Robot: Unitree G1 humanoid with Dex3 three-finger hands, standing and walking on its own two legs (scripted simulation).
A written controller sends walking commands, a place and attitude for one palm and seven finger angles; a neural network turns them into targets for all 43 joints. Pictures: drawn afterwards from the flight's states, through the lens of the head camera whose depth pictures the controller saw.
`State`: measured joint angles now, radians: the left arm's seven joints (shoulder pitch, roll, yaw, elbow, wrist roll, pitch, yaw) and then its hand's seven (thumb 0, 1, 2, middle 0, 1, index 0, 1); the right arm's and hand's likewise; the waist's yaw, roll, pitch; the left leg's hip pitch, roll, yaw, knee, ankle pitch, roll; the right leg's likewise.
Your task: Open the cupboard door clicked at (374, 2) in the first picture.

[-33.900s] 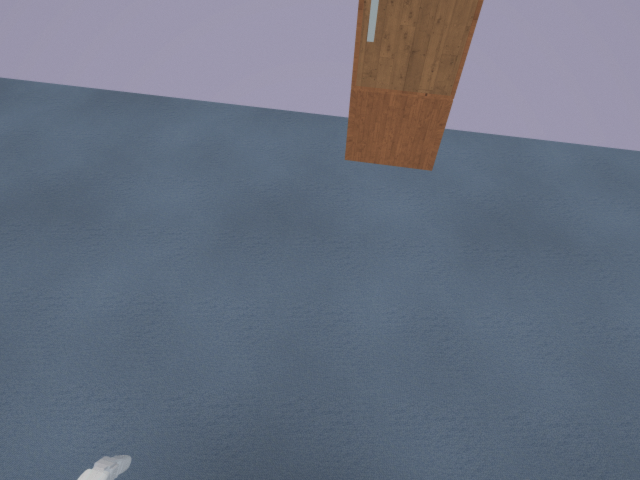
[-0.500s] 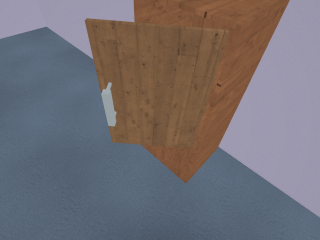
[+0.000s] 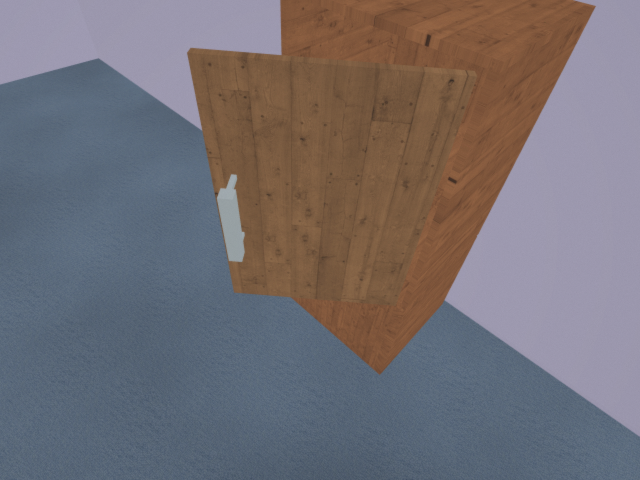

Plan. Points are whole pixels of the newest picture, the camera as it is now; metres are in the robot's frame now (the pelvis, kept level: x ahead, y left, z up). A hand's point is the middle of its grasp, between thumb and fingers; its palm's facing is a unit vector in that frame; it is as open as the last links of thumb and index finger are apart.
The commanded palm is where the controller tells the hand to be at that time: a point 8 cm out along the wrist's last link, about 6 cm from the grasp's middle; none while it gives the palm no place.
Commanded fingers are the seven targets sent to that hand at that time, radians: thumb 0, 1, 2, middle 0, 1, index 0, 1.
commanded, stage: come to a stop and stand still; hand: left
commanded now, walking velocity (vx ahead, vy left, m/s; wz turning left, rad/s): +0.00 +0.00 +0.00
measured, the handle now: (234, 219) +0.57 +0.20 -0.05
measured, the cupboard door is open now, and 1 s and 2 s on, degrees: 40 40 40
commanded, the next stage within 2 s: look again from close up in 0.04 s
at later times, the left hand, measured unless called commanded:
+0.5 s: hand out of the picture -0.01 +0.17 -0.18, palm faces +0.01 -0.99 -0.17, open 7.4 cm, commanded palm none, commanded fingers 0.00 0.90 0.90 -0.20 -0.30 -0.20 -0.30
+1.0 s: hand (189, 398) +0.21 +0.18 -0.01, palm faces +0.19 -0.98 -0.07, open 7.7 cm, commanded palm +0.12 +0.23 -0.07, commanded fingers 0.00 0.57 0.76 -0.22 -0.51 -0.22 -0.51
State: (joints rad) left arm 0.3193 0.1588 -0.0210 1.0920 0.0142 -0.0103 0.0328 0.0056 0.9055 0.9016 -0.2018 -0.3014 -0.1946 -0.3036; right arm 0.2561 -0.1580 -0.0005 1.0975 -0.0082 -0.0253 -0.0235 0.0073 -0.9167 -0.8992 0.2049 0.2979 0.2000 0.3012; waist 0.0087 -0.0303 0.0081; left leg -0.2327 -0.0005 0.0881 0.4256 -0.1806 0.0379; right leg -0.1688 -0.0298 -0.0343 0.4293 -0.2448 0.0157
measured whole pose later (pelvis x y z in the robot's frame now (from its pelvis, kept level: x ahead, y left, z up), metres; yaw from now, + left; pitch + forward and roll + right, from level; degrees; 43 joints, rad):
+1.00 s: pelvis -0.01 +0.00 -0.03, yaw +2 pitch +5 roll +0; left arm 0.31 0.18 0.06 0.20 -0.18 -0.32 0.02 0.03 0.82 0.85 -0.20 -0.38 -0.20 -0.38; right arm 0.24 -0.26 -0.02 0.74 0.02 -0.27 -0.05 0.01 -0.91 -0.90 0.21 0.30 0.20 0.30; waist -0.04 0.03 -0.09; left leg -0.54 -0.01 0.06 0.75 -0.30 0.03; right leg -0.47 -0.06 -0.06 0.78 -0.40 0.01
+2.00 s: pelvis -0.02 +0.00 -0.09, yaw +1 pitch +16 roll -4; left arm 0.20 0.35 0.36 0.15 -0.37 -0.41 -0.42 0.00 -0.37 0.36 -0.30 -1.12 -0.29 -1.12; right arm 0.24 -0.25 0.00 0.54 0.04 -0.23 -0.06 0.01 -0.90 -0.90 0.21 0.30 0.20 0.30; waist -0.01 0.01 -0.14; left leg -0.97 0.04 0.01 1.16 -0.47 0.05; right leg -0.85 -0.02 -0.09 1.10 -0.53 0.01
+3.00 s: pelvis -0.01 -0.01 -0.09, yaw +1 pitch +17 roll -3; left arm 0.00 0.42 0.43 0.41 -0.38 -0.34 -0.55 -0.01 -0.50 0.30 -0.30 -1.20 -0.30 -1.20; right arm 0.26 -0.28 0.02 0.54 0.04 -0.19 -0.07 0.01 -0.90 -0.90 0.21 0.30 0.20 0.30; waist -0.01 0.03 -0.13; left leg -0.97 0.05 0.00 1.13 -0.46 0.02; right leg -0.85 0.00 -0.10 1.09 -0.53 -0.01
